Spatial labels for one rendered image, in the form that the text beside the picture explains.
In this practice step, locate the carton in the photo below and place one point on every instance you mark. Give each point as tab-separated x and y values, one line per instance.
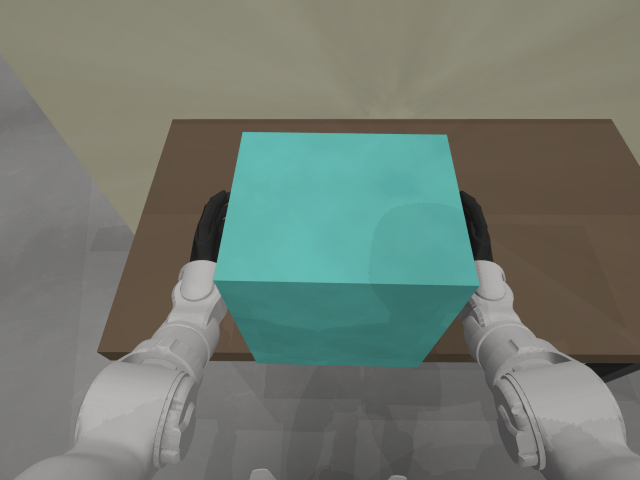
344	249

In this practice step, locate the robot right upper arm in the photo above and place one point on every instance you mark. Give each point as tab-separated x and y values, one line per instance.
560	420

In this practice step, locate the robot left upper arm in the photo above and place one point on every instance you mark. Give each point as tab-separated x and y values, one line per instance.
137	419

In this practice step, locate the robot left hand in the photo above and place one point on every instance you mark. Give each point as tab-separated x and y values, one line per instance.
209	231

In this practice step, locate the left robot forearm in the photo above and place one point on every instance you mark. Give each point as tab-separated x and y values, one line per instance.
187	339

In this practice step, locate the right robot forearm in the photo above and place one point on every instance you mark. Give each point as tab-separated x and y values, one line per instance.
498	340

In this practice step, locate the robot right hand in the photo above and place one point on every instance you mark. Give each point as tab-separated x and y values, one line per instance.
477	228

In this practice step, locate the table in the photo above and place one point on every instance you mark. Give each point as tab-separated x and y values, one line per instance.
560	197

